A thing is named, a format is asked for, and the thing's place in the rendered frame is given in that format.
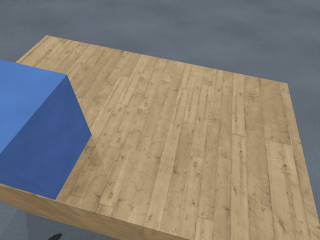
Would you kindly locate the carton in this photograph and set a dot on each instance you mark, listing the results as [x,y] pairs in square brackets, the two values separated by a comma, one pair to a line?
[43,130]

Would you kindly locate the pedestal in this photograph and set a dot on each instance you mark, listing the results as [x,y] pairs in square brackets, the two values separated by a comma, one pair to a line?
[177,151]

